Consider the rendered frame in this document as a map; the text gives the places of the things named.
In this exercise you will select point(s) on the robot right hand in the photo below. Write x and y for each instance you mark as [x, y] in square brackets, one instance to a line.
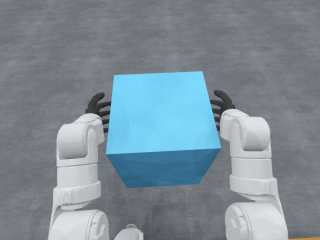
[226, 105]

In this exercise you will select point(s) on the right robot upper arm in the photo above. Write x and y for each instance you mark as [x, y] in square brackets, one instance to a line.
[254, 221]

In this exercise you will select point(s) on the robot left hand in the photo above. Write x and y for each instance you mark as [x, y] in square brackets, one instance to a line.
[93, 108]

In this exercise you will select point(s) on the robot left thigh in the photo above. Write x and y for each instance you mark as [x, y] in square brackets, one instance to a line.
[130, 234]

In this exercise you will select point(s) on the robot left shin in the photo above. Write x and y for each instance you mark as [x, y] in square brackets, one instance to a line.
[131, 226]

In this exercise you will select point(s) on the left robot upper arm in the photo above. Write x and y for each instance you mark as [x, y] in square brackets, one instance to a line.
[80, 225]

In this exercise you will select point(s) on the carton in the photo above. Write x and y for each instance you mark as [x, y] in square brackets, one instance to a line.
[162, 130]

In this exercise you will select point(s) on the robot right forearm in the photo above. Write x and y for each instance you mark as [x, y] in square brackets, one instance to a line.
[251, 164]

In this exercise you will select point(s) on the robot left forearm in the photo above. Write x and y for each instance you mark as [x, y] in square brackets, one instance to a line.
[76, 158]

